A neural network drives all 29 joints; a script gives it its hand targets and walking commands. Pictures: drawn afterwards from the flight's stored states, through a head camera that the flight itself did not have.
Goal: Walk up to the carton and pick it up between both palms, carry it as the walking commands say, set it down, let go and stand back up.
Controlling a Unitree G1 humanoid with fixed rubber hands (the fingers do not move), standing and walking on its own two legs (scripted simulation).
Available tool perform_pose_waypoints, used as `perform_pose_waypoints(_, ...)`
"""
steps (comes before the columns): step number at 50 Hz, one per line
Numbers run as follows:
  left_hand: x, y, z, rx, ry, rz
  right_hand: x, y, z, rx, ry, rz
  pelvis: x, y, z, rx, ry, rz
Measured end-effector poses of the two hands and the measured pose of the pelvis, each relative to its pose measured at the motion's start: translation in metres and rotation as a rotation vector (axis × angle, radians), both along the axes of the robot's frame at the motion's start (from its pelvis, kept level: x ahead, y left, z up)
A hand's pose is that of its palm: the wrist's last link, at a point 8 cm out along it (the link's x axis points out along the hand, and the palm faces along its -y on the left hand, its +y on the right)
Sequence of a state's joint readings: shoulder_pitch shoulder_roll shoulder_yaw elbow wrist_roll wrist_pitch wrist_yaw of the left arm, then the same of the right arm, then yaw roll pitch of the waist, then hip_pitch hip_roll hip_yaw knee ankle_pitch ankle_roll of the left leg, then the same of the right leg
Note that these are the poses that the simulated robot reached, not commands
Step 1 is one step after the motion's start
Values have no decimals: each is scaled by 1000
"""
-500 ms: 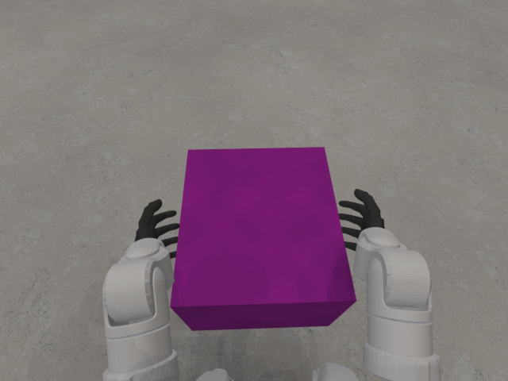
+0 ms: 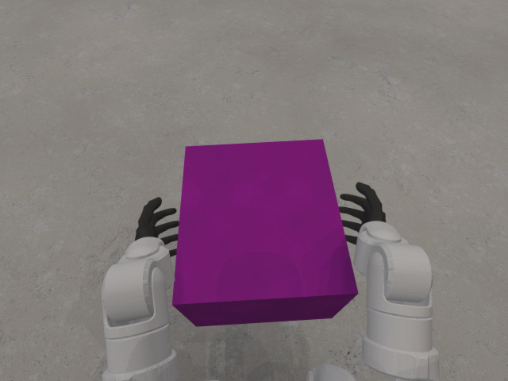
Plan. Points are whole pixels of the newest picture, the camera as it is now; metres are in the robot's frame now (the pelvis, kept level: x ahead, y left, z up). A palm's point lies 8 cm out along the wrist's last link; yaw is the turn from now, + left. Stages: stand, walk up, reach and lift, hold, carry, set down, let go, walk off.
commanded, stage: carry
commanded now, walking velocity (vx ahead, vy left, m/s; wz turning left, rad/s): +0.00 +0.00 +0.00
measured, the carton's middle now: (259, 233) +0.35 +0.01 +0.00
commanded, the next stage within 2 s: none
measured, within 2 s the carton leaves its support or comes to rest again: neither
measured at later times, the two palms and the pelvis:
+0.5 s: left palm (140, 267) +0.25 +0.17 +0.10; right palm (376, 258) +0.26 -0.14 +0.09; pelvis -0.03 +0.00 +0.00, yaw +2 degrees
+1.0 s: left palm (114, 326) +0.17 +0.18 +0.10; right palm (381, 305) +0.20 -0.13 +0.10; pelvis -0.09 +0.01 +0.00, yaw +3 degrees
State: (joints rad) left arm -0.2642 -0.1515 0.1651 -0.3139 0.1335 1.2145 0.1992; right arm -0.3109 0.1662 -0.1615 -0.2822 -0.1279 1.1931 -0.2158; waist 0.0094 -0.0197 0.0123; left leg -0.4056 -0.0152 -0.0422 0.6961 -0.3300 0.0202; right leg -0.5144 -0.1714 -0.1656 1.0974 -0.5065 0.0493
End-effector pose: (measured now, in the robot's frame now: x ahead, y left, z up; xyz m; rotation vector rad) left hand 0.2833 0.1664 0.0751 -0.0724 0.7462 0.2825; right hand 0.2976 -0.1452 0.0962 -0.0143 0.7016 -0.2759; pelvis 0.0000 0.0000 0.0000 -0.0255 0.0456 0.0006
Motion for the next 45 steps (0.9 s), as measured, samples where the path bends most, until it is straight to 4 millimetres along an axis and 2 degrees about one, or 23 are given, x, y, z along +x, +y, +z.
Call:
perform_pose_waypoints(8,-10,16,9,54,22,9,-8,15,-11,58,20,12,-7,16,1,-10,-7,7)
perform_pose_waypoints(18,-24,-2,17,89,22,12,-22,-2,-18,95,20,22,-17,1,1,33,-20,20)
perform_pose_waypoints(24,-35,-1,23,80,9,9,-35,-2,-7,79,6,19,-29,2,5,37,-6,31)
perform_pose_waypoints(35,-78,26,25,49,-15,32,-70,26,6,38,-17,42,-62,20,1,17,-44,46)
perform_pose_waypoints(45,-104,21,28,74,-9,36,-94,21,3,65,-11,48,-82,15,-1,22,-72,46)
